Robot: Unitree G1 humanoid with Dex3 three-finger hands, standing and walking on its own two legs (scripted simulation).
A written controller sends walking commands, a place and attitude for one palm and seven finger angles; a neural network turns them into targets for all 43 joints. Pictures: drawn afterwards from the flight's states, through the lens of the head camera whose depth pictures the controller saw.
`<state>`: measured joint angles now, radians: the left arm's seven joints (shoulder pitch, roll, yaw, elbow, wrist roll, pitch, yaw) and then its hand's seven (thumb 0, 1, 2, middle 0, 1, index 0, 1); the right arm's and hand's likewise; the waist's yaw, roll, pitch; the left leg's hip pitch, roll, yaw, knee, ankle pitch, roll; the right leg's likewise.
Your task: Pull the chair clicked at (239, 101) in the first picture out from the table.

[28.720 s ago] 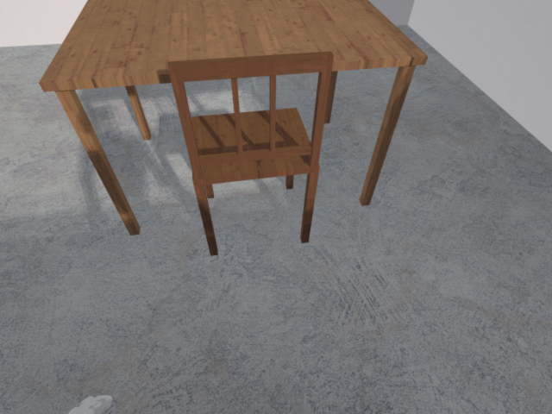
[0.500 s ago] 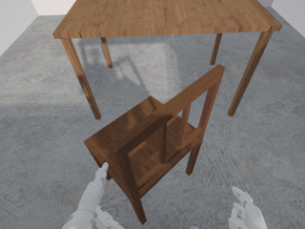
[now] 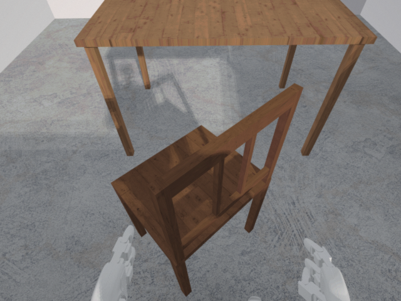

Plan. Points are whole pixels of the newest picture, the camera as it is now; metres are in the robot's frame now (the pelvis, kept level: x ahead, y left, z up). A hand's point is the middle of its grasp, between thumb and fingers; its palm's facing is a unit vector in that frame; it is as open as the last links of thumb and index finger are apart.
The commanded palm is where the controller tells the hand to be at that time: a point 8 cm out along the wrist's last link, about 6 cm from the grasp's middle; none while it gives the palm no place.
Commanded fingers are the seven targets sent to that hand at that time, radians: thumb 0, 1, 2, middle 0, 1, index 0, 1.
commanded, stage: draw the hand back to the body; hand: left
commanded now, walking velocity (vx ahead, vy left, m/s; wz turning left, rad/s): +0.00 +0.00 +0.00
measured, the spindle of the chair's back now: (217, 188) +0.39 -0.02 -0.05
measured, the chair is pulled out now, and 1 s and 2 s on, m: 0.51 0.51 0.51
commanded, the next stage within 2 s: step back with the hand held close in 1.48 s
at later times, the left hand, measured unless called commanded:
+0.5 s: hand (91, 264) +0.17 +0.17 +0.11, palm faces +0.18 -0.94 -0.28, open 16.9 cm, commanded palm +0.12 +0.22 +0.12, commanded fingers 0.00 -0.15 0.39 -0.05 -0.08 -0.05 -0.08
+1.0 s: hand (13, 227) +0.18 +0.24 +0.19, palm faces +0.44 -0.79 -0.43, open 10.9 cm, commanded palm +0.14 +0.29 +0.21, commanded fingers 0.00 0.75 0.83 -0.18 -0.27 -0.18 -0.27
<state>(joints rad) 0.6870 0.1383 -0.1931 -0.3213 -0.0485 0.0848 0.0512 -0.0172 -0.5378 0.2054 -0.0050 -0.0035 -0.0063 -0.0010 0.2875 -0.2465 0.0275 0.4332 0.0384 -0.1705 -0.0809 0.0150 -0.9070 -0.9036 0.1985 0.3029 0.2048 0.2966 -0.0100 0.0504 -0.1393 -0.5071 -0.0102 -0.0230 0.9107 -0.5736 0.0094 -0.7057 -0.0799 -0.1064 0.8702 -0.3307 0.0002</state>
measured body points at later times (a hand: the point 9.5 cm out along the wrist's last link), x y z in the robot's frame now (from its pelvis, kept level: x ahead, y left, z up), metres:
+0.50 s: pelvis -0.01 -0.01 +0.01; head +0.00 -0.03 +0.46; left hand +0.15 +0.22 +0.12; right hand +0.17 -0.24 -0.07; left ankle -0.07 +0.11 -0.69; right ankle +0.06 -0.13 -0.69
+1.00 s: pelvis +0.00 -0.01 +0.04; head -0.01 -0.04 +0.49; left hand +0.16 +0.28 +0.21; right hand +0.19 -0.22 -0.04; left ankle -0.07 +0.11 -0.69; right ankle +0.06 -0.13 -0.69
